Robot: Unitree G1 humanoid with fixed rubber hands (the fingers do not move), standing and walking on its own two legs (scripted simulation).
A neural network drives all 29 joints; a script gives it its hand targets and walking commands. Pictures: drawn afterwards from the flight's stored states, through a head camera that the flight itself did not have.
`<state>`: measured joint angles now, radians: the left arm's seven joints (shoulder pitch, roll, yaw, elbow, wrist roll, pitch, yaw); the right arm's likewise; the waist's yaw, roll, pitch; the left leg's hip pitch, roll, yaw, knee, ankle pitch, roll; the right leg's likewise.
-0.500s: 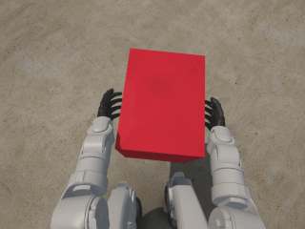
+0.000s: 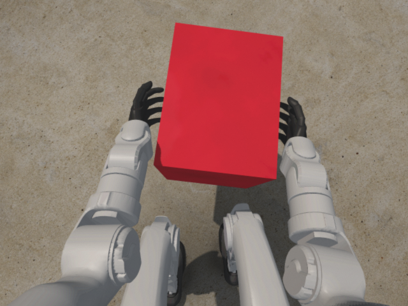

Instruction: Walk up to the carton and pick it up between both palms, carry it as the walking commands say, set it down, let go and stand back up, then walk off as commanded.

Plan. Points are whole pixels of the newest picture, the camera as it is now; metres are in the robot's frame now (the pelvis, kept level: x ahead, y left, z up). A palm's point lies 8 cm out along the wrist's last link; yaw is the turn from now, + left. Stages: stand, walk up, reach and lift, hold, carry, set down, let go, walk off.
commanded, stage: set down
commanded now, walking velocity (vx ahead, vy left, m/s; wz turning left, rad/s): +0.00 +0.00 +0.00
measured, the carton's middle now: (216, 118) +0.50 -0.07 -0.15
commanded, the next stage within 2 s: none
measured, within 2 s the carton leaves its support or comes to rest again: rests again in 1.92 s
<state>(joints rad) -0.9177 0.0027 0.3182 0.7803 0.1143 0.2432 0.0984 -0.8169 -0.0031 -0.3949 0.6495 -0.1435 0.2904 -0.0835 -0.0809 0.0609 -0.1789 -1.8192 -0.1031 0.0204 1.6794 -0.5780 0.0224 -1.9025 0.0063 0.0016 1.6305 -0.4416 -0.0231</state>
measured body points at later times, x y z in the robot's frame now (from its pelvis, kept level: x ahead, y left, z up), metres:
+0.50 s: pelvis -0.01 +0.00 -0.06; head +0.28 -0.04 +0.28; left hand +0.51 +0.07 -0.17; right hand +0.45 -0.22 -0.18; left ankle +0.07 +0.10 -0.49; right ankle +0.11 -0.11 -0.49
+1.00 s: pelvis -0.04 +0.00 -0.13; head +0.32 -0.05 +0.12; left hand +0.52 +0.06 -0.29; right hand +0.47 -0.24 -0.29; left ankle +0.07 +0.10 -0.49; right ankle +0.11 -0.11 -0.49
